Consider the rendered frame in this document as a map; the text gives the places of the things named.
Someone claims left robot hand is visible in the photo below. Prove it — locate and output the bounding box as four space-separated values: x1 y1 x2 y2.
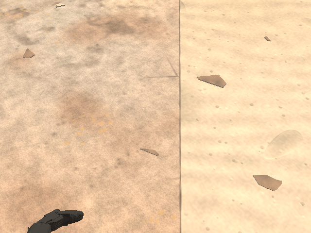
27 209 84 233

